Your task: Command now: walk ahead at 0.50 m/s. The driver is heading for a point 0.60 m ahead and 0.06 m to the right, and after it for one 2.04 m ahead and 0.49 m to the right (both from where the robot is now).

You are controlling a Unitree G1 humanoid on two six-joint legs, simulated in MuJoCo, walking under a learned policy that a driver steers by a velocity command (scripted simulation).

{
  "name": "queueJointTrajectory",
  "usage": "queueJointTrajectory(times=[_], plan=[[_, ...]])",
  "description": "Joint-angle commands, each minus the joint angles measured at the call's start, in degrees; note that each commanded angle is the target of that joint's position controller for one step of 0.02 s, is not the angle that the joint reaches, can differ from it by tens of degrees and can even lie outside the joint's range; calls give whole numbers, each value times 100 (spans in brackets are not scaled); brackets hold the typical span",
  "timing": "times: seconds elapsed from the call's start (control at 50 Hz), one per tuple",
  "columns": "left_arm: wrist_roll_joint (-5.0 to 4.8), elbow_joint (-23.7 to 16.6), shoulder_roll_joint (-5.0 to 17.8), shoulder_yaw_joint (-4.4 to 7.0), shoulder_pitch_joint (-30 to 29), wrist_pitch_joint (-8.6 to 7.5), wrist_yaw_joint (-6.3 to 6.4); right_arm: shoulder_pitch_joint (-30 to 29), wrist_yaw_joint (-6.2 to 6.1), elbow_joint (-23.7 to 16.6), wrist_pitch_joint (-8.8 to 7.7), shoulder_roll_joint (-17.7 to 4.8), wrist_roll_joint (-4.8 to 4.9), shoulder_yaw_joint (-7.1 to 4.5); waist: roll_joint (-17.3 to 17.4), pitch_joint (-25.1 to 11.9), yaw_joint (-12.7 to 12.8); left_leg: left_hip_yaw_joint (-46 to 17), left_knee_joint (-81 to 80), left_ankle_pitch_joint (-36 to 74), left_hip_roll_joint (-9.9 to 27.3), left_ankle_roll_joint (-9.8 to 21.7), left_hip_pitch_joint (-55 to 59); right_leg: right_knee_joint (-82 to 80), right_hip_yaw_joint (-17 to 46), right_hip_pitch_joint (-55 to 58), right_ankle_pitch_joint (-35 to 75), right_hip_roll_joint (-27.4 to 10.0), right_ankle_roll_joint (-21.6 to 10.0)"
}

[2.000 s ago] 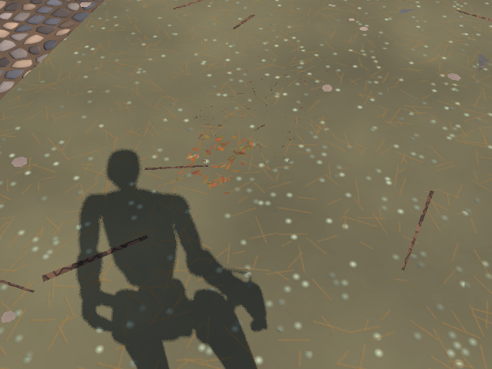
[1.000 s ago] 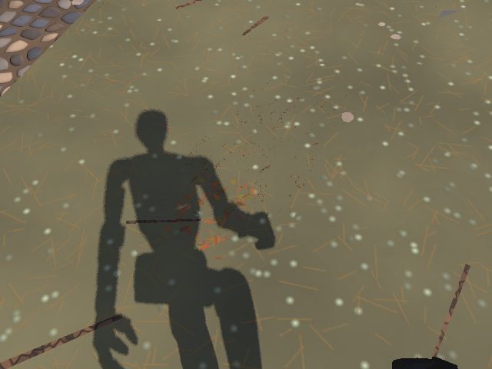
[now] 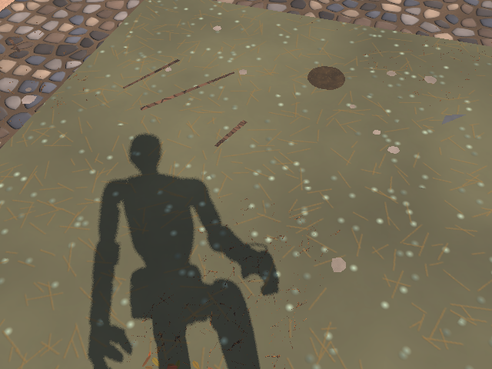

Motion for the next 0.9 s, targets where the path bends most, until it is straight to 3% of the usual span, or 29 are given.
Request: queueJointTrajectory(times=[0.02,0.1,0.14,0.16,0.18,0.2,0.22,0.24,0.26,0.28,0.3,0.32,0.36,0.42,0.52,0.62,0.66,0.68,0.72,0.74,0.76,0.78,0.8,0.84,0.86,0.9], plan=[[23,-111,729,100,374,-59,54,-671,-6,-453,-64,-199,27,13,-586,403,36,251,-557,213,-209,41,5,-333,778,-114,2353,-1588,-562],[99,5,813,127,459,-12,134,-904,-23,-616,-142,-308,21,-22,-582,449,-11,264,-1028,-433,-345,289,97,114,787,605,3161,-1867,-596],[106,2,900,151,262,1,153,-257,-79,-431,-205,-397,19,-91,-638,122,-334,410,-1324,-845,-665,490,1136,926,618,572,4580,-1815,-456],[79,0,920,155,162,21,140,598,-127,-137,-254,-481,-2,-160,-520,-301,-697,508,-1693,-665,-847,623,2166,1881,451,377,4871,-1639,-355],[34,-91,840,118,97,10,125,1632,-192,169,-313,-772,-109,-276,-341,-901,-1065,-40,-1710,-678,-348,862,3700,3163,315,-583,3846,-1421,-243],[-196,-290,316,-2,552,3,55,2430,-233,245,-323,-1425,-250,-447,777,-1831,-1042,-2565,-1928,-1243,1446,1571,5588,5448,-109,-2583,916,-627,53],[-99,-215,660,122,527,13,54,2213,-164,254,-221,-1318,-45,-446,685,-1969,-948,-4076,-2731,-1373,1849,1841,5512,6452,467,-3457,-1746,-145,20],[-6,-365,786,186,-30,37,53,1517,-142,172,-196,-1081,77,-380,255,-945,-663,-3152,-2850,-1695,1572,1630,4650,6562,720,-3864,-1235,-569,-37],[20,-469,700,170,-393,9,19,1061,-114,88,-228,-706,90,-283,14,-406,-531,-2496,-3104,-1450,1342,1459,3812,6252,715,-3782,-766,-776,-36],[41,-471,584,175,-500,38,2,881,-111,109,-268,-480,76,-218,-23,-86,-341,-1965,-3301,-1096,1049,1220,3223,5881,690,-3526,-523,-951,-18],[128,-461,494,169,-431,118,-22,877,-134,195,-304,-299,93,-159,74,42,-166,-1558,-3424,-772,809,1047,2798,5601,676,-3224,-413,-1052,47],[163,-406,368,151,-315,194,-61,981,-149,270,-344,-234,82,-130,116,19,-86,-1303,-3485,-516,692,992,2632,5478,628,-3014,-344,-1065,105],[174,-474,347,165,-446,281,-109,1319,-165,423,-423,-366,90,-146,92,36,-25,-1025,-3561,50,592,1031,2603,5295,510,-3107,-155,-1081,194],[153,-752,427,176,-1214,344,-134,1649,-168,528,-437,-495,86,-152,87,249,-117,-787,-3758,191,501,1033,2753,4699,385,-3705,435,-1208,332],[70,-1128,359,101,-2351,321,-149,2171,-183,658,-423,-470,82,-100,120,370,-404,-484,-3746,828,381,919,3183,3233,151,-3806,1196,-1090,412],[51,-1351,399,72,-2944,279,-147,2553,-270,838,-409,-498,-4,-106,164,466,-559,-152,-3542,1385,662,902,4111,2486,29,-3825,1038,-884,143],[61,-1386,434,96,-2898,245,-147,2490,-323,872,-398,-534,-34,-123,153,459,-458,58,-3226,2097,777,825,4378,2278,-21,-3595,629,-741,-63],[69,-1342,459,123,-2709,225,-132,2399,-345,867,-396,-578,-39,-134,186,349,-341,202,-2876,2949,786,759,4427,2189,-126,-3238,396,-578,-187],[95,-998,591,236,-1636,167,-75,2252,-356,847,-347,-700,-35,-165,184,-256,111,484,-1356,4229,691,620,4384,1868,-366,-1972,200,-131,-460],[167,-709,809,347,-723,125,-40,2176,-357,766,-333,-718,1,-156,75,-731,479,645,-129,3589,560,480,3650,1671,-25,-687,338,-281,-682],[267,-627,1423,532,110,120,20,2218,-300,461,-358,-452,171,-82,-772,-1431,655,916,1982,1465,58,224,1826,1517,2103,1002,-58,-1709,-1309],[107,-610,1584,583,-9,224,-26,2286,-220,358,-408,-506,170,-146,-1451,-1832,380,301,3572,-2718,-1038,91,324,615,4665,1678,280,-2665,-1915],[-18,-686,1504,555,-562,268,-60,1726,-192,176,-430,-674,56,-186,-724,-1174,195,-375,3699,-2311,-567,187,-301,552,4015,1210,88,-2416,-1745],[-12,-786,972,425,-1153,255,-44,1226,-167,2,-506,-567,59,-174,-90,-181,-118,-378,2884,-1577,-152,147,-104,241,2882,-261,781,-1998,-1323],[-37,-762,817,371,-1216,225,-10,1195,-173,-70,-426,-539,-33,-182,-112,-56,-300,-403,2513,-1532,-42,54,191,171,2542,-723,1190,-1742,-1160],[-60,-747,827,350,-1110,139,14,1294,-148,-108,-224,-402,-131,-163,-246,-138,-445,-342,2113,-1532,-33,-118,553,102,2192,-1082,1610,-1490,-1098]])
